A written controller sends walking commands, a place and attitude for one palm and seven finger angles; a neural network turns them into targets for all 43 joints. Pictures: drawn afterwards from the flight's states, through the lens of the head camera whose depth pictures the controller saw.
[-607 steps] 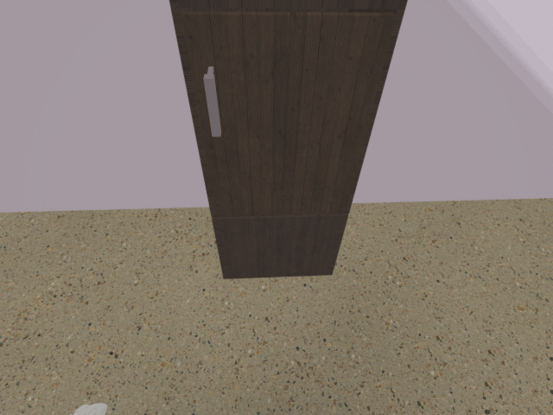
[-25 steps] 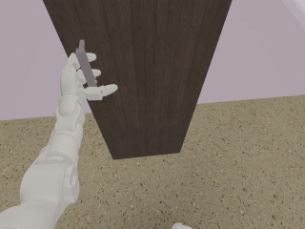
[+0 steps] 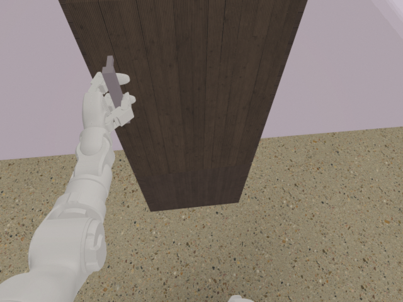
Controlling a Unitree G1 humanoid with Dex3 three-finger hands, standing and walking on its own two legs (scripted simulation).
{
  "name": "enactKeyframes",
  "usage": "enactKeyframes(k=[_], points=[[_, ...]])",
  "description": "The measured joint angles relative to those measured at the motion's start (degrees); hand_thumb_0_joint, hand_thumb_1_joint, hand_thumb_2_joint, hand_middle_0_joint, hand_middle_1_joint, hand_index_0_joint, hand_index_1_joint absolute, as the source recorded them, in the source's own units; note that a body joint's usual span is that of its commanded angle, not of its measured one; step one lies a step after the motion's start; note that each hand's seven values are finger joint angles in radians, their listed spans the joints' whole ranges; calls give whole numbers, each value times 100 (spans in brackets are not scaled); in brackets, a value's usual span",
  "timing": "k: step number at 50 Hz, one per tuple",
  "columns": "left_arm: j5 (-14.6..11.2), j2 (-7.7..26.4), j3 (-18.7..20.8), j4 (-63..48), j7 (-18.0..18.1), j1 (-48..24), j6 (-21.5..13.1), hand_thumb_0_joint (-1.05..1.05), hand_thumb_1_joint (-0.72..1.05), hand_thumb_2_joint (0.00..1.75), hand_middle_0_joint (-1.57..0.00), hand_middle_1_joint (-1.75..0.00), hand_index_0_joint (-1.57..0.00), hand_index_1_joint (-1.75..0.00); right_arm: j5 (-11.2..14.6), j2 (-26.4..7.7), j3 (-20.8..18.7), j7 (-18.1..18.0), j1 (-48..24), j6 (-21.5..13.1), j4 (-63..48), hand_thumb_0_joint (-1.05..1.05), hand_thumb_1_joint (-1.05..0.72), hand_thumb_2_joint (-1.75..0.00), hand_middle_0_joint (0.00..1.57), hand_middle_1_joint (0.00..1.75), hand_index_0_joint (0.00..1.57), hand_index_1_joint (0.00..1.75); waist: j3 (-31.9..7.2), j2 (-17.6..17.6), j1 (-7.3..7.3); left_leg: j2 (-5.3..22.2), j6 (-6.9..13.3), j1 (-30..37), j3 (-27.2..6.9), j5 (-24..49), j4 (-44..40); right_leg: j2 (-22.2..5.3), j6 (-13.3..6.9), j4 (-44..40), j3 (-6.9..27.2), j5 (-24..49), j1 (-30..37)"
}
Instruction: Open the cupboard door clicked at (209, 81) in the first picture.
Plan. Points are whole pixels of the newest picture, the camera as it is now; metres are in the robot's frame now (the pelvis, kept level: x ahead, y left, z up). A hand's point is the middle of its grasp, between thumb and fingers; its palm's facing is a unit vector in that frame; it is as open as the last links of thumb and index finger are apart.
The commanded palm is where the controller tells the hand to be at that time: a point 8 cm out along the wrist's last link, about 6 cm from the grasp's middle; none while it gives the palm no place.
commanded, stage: pull the door open along its arc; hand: left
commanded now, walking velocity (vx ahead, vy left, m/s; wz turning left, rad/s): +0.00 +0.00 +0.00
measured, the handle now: (118, 91) +0.53 +0.16 +0.11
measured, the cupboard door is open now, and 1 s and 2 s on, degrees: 2 40 33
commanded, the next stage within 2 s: open thumb and fingers to let go in 1.02 s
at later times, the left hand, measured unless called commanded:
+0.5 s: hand (144, 148) +0.37 +0.09 +0.11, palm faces +0.19 -0.98 +0.08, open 6.1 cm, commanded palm +0.31 +0.13 +0.11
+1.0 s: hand (193, 199) +0.27 +0.01 +0.12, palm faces +0.18 -0.98 -0.03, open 6.1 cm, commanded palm +0.20 +0.04 +0.11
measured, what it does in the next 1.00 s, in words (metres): stands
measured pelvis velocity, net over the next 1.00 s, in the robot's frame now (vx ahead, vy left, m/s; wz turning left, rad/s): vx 0.02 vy -0.04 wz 0.04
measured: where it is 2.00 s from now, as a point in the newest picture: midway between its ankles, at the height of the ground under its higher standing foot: outside the picture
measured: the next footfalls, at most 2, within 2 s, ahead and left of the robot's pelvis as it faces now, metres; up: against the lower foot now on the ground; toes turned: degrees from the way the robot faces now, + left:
none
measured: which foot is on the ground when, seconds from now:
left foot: down 0.00-1.00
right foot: down 0.00-1.00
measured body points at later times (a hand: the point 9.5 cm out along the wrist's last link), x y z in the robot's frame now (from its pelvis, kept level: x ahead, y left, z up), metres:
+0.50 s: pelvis +0.01 -0.01 +0.01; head +0.03 -0.02 +0.46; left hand +0.36 +0.15 +0.11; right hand +0.13 -0.25 -0.10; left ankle -0.01 +0.10 -0.71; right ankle +0.01 -0.09 -0.71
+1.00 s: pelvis +0.02 -0.04 +0.01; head +0.00 -0.07 +0.46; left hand +0.25 +0.06 +0.12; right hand +0.23 -0.21 -0.07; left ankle -0.01 +0.10 -0.71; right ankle +0.01 -0.09 -0.71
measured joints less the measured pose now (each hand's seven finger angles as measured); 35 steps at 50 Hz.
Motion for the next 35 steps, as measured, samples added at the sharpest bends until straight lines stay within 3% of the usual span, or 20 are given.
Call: enactKeyframes(k=[9, 15, 20, 24, 31, 35], points=[[-48, -56, 37, -401, -101, 392, 52, 1, 75, 79, -34, -133, -33, -131, 30, -5, -6, -3, -4, 24, -99, 1, -91, -89, 20, 30, 20, 30, -14, 15, 33, 26, -12, 142, 59, 16, -92, 35, -15, -58, 61, 22, 99], [-180, -355, -202, -1566, -140, 1369, 241, 0, 74, 77, -34, -133, -31, -130, 97, 6, -42, 33, -7, 22, -251, 1, -91, -89, 20, 30, 20, 30, -63, 45, 155, 43, -24, 423, 110, 33, -259, 65, -20, -188, 116, 38, 343], [-243, -747, -632, -2813, 15, 2367, 514, 1, 73, 76, -35, -134, -30, -130, 135, 44, -68, 41, -174, -30, -367, 1, -91, -89, 20, 30, 20, 30, -54, 71, 298, 31, -34, 733, 112, 60, -412, 62, -20, -305, 121, 42, 640], [-97, -1326, -1127, -3746, 992, 2942, 855, 1, 71, 77, -34, -133, -32, -129, 44, 102, -63, 78, -480, -82, -396, 1, -91, -89, 20, 30, 20, 30, 20, 65, 442, -8, -48, 921, 61, 97, -492, 25, -20, -353, 74, 36, 838], [568, -2292, -2116, -5004, 2899, 3779, 1645, 2, 70, 79, -31, -133, -35, -130, -215, 306, -21, 182, -1130, 57, -488, 2, -91, -89, 20, 30, 20, 30, 70, 38, 599, -64, -89, 1137, -83, 132, -538, -34, -56, -351, -65, -23, 1092], [889, -2191, -2782, -5384, 3452, 4083, 2108, 2, 71, 80, -32, -132, -34, -131, -285, 464, 20, 214, -1438, 207, -513, 2, -91, -89, 20, 30, 20, 30, 71, 42, 623, -49, -141, 1254, -198, 116, -515, -21, -112, -362, -178, -67, 1262]])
